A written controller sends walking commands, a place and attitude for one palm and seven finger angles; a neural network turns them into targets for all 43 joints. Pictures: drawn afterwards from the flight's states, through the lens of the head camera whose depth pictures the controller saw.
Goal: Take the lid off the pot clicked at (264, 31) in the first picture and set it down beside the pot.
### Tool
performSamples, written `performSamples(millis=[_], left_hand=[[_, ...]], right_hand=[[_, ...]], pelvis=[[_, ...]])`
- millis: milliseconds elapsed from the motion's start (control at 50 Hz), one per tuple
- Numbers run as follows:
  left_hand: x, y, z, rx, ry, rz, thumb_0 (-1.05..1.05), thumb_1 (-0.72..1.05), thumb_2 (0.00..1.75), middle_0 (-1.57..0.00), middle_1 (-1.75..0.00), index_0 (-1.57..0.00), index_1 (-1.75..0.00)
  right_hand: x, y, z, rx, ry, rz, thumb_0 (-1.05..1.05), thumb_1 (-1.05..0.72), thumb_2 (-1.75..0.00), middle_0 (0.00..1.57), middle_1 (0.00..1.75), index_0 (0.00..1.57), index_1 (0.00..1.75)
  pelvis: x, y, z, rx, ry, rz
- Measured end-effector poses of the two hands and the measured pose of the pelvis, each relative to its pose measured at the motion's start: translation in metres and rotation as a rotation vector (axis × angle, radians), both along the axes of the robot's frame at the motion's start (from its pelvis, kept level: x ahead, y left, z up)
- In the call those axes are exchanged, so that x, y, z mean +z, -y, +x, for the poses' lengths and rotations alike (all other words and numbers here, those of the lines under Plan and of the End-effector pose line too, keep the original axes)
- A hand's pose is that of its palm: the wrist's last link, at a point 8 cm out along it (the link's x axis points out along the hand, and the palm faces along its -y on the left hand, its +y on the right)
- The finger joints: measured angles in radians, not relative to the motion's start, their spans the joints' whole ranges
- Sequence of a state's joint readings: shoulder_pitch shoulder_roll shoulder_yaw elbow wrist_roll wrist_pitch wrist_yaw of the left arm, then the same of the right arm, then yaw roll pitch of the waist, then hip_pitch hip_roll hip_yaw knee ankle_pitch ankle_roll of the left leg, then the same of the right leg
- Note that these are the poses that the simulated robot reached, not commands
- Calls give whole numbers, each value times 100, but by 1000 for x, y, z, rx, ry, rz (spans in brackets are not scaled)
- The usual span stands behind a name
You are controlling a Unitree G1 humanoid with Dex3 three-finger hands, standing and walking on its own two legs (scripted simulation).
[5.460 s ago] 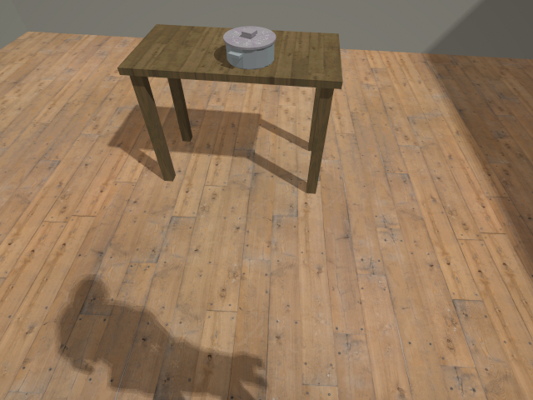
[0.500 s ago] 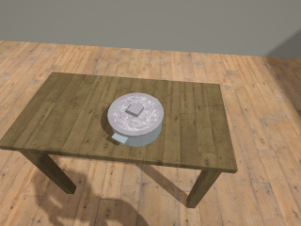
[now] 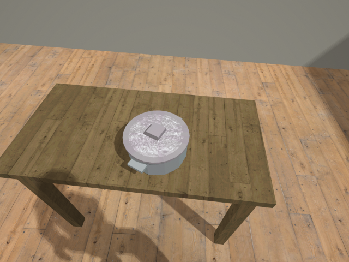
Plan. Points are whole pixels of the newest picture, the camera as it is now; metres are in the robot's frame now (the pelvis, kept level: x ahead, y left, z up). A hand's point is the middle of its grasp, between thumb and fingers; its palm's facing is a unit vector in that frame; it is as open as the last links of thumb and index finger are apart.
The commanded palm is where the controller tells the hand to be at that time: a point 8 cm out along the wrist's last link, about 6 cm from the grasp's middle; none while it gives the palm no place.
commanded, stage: look again from close up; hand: left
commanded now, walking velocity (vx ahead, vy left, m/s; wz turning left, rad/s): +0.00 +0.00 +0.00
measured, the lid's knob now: (156, 131) +0.48 +0.09 -0.02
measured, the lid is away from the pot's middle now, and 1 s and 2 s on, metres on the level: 0.00 0.00 0.00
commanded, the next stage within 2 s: shuffle to correct the standing spot in 1.68 s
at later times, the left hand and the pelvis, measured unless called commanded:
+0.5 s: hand out of the picture -0.01 +0.17 -0.18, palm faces +0.01 -0.99 -0.16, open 7.3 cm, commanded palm none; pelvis +0.00 +0.01 +0.00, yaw +0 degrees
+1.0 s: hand out of the picture -0.02 +0.17 -0.18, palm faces +0.02 -0.99 -0.15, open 7.4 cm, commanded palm none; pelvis +0.00 +0.02 +0.00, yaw +0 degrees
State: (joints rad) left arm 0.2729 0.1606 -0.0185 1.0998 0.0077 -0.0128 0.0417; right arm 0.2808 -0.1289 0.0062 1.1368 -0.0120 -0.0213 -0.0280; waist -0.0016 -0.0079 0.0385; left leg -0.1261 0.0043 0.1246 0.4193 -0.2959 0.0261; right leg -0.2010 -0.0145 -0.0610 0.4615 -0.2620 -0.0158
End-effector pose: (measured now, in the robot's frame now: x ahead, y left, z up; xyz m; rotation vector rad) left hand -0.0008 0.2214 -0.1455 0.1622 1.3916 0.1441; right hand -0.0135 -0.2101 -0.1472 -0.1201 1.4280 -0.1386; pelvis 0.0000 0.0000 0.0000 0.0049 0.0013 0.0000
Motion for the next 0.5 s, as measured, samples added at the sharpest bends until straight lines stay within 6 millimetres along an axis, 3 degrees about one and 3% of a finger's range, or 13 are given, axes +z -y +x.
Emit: performSamples(millis=[500], left_hand=[[-4,3,-16,14,-37,-34,0,92,90,-20,-30,-19,-30]], right_hand=[[2,-14,-8,-9,-20,5,1,-92,-90,20,30,20,30]], pelvis=[[1,-8,0,0,3,-6]])
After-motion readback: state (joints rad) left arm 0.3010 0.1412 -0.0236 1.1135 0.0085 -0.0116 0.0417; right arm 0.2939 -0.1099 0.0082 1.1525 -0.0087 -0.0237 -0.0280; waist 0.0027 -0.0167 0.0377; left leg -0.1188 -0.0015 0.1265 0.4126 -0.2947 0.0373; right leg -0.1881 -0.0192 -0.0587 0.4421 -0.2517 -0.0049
